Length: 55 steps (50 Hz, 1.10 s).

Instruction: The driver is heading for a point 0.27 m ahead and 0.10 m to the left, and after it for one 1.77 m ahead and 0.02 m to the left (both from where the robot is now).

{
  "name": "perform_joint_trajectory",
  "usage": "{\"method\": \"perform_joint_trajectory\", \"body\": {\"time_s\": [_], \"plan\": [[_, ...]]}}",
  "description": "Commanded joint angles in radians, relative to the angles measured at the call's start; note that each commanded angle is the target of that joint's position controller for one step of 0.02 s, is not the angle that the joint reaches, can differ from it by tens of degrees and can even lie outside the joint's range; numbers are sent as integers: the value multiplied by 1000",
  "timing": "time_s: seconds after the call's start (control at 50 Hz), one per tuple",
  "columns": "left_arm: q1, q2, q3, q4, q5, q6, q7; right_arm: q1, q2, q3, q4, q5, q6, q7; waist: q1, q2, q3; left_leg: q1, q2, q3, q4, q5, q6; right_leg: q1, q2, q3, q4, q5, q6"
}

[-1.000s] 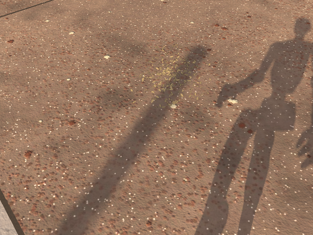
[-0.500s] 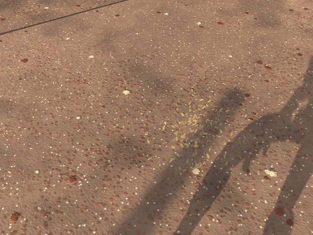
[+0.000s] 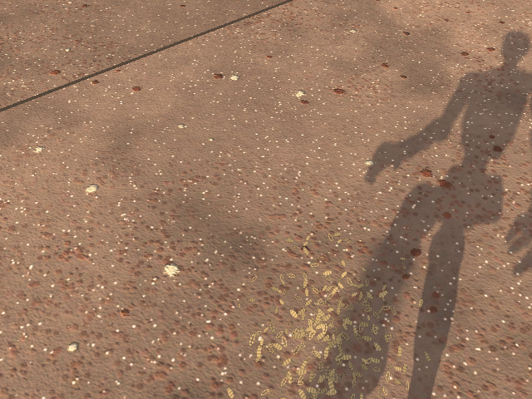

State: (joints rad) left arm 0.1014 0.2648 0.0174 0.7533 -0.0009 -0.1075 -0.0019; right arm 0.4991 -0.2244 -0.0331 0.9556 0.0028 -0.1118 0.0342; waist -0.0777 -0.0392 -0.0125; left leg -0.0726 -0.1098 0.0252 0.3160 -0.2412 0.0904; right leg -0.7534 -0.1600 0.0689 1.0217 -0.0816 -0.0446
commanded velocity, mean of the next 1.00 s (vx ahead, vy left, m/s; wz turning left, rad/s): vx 1.00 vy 0.00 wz -0.01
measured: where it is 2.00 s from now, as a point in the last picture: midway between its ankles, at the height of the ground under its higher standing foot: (255, 106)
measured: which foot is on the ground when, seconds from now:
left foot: down 0.00-0.20, up 0.22-0.64, down 0.66-1.00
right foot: up 0.00-0.20, down 0.22-0.66, up 0.68-1.00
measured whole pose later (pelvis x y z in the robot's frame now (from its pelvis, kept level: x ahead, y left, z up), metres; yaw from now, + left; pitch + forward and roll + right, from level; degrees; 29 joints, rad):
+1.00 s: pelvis +0.84 +0.16 -0.02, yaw -1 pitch -2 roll +4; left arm 0.13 0.30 0.07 0.69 -0.04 -0.02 -0.03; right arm 0.44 -0.29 -0.08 0.93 -0.02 -0.09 0.00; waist -0.08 -0.03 0.01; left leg 0.12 0.00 0.28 0.30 -0.37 -0.05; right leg -0.84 -0.15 -0.02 1.08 -0.01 -0.07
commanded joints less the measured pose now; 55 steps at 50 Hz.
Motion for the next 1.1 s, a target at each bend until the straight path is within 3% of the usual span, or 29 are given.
{"method": "perform_joint_trajectory", "body": {"time_s": [0.02, 0.14, 0.18, 0.2, 0.22, 0.24, 0.26, 0.28, 0.3, 0.32, 0.36, 0.42, 0.48, 0.52, 0.58, 0.62, 0.66, 0.68, 0.7, 0.72, 0.74, 0.76, 0.78, 0.8, 0.84, 0.9, 1.02, 1.06, 1.1], "plan": [[-115, 32, 0, -86, 10, -27, -12, -78, -125, -18, -97, 10, -23, -28, 38, 38, 155, -271, 206, -198, -233, 146, 151, 114, 39, -43, -264, 256, 49], [-244, 86, 22, -152, -25, -54, -37, 32, -157, -32, -72, 34, 10, -54, 19, 101, 144, 9, 282, -277, -126, 223, 108, 233, 123, -6, -574, 252, 64], [-93, 154, 53, -131, -34, -57, -28, 18, -179, -41, -75, 12, 34, -56, 111, 151, 23, 86, 277, -282, 92, 576, 77, 405, 160, -26, -545, 94, 32], [98, 192, 74, -101, -43, -50, -16, -24, -198, -43, -92, -11, 45, -51, 226, 180, -113, 13, 235, -253, 320, 644, 44, 640, 139, -36, -491, 24, 6], [351, 254, 86, -62, -27, -36, 4, -61, -136, -22, -145, -41, 41, -44, 315, 101, -326, -234, 180, -227, 671, 459, 24, 1030, -57, 164, -387, -157, -27], [390, 341, 107, -31, 1, -32, -16, 152, 61, 28, -181, 22, 10, -27, 164, -405, -563, -602, 54, -193, 1047, -235, -17, 1385, -310, 771, -607, -629, -205], [370, 207, 84, -44, 4, -32, -16, 59, -59, 9, -174, 74, 8, -39, 216, -354, -471, -721, 118, -216, 1157, -207, -2, 1322, -276, 851, -744, -798, -165], [311, 140, 70, -36, -5, -29, -7, -100, -125, -10, -208, 75, 11, -48, 241, -235, -265, -801, 153, -167, 1176, -146, 0, 1181, -242, 635, -742, -636, -115], [263, 126, 66, -24, 4, -23, -4, -184, -131, -14, -228, 52, 14, -51, 223, -52, -158, -777, 197, -147, 1143, -91, -3, 1019, -208, 470, -731, -398, -93], [233, 107, 63, -2, 18, -21, -9, -230, -113, -17, -246, 27, 15, -44, 187, 0, -78, -721, 227, -141, 1080, -56, 0, 856, -165, 355, -745, -240, -100], [180, 31, 45, 34, 29, -25, -19, -183, -53, -18, -250, 48, 45, -24, 99, -46, -23, -623, 269, -156, 1018, -61, 3, 689, -115, 214, -791, -174, -113], [169, 51, 51, 70, -4, -28, -29, -241, -19, -6, -280, 39, 70, -20, 59, -21, 96, -673, 278, -167, 912, -53, -8, 567, -126, 120, -882, -128, -149], [186, 117, 61, 87, -13, -27, -18, -353, -60, 0, -324, 7, 50, -5, 33, 24, 161, -717, 294, -127, 682, 167, -25, 546, -95, 53, -941, -84, -162], [214, 148, 66, 83, -24, -29, -9, -454, -82, 3, -344, 3, 30, 12, 66, 57, 183, -587, 261, -74, 503, 306, -43, 484, -59, -4, -983, -71, -144], [296, 202, 74, 99, -35, -20, 2, -543, -115, -2, -369, 17, 9, 29, 90, 40, 182, -454, 208, -58, 335, 330, -67, 563, -88, -12, -986, -38, -132], [334, 222, 74, 110, -21, 1, 5, -502, -168, -25, -366, 22, -4, 27, 53, -17, 121, -373, 160, -42, 273, 226, -61, 700, -106, -1, -851, 204, -109], [339, 218, 62, 117, 9, 17, 5, -182, -252, -76, -298, 31, 7, 2, -138, -75, -95, 75, 115, 4, 334, 99, -38, 577, -44, -47, -401, 466, -56], [369, 104, 28, 81, 37, 10, 4, 14, -358, -102, -263, 17, 22, -28, -177, 87, -288, 399, 355, -283, 369, -63, -20, 332, 29, -42, 7, 149, -10], [536, -64, -6, 52, -32, -16, 3, 32, -423, -103, -245, -27, 15, -13, -45, 457, -472, 533, 519, -836, 47, -577, 82, 124, 163, 69, 341, -417, -9], [440, 33, 16, 48, -82, -22, 12, 2, -301, -76, -234, -13, 5, 1, -56, 347, -351, 443, 522, -905, -93, -676, 68, 8, 131, 104, 470, -372, -19], [311, 65, 29, 15, -91, -18, 19, -57, -232, -60, -220, 0, -3, 3, -62, 263, -172, 332, 516, -742, -76, -522, 47, -101, 93, 69, 503, -295, -22], [252, 60, 28, 3, -66, -10, 24, -119, -194, -53, -210, -5, -6, 6, -34, 159, -98, 195, 496, -573, -47, -312, 40, -82, 40, 56, 462, -222, -25], [236, 62, 39, 1, -43, 2, 20, -179, -150, -48, -196, -22, -8, 8, 12, 138, -48, 63, 449, -429, -42, -171, 29, -16, 1, 56, 397, -165, -28], [264, 46, 45, 3, -48, 24, 7, -222, -102, -39, -182, -35, -11, 5, 57, 179, -42, -11, 426, -326, -48, -91, 23, 51, -28, 69, 365, -136, -29], [242, 15, 48, -13, -59, 69, -7, -275, -63, -35, -161, -16, -14, -2, 89, 172, 23, -73, 411, -156, -98, 22, 11, 57, -54, 52, 310, -153, -30], [167, 5, 45, -61, -38, 96, -13, -283, -104, -47, -145, -20, -15, -21, 106, 108, 112, -99, 409, -3, -153, 147, 22, -30, -58, 40, 244, -63, -17], [-10, 55, 44, -134, -30, 84, -63, -255, -218, -68, -153, -18, -4, -52, 86, 12, 189, 14, 359, 245, -212, 302, -19, 6, 2, -127, -116, 196, -58], [0, 93, 61, -144, -36, 77, -73, -250, -277, -80, -163, -14, 12, -55, 114, 46, 138, 86, 355, 288, -115, 791, -32, 161, 88, -237, -179, 171, -89], [167, 165, 96, -123, -56, 94, -69, -270, -339, -97, -179, 6, 40, -55, 226, 147, 32, 154, 383, 287, 153, 1275, -28, 362, 173, -290, -146, 8, -122]]}}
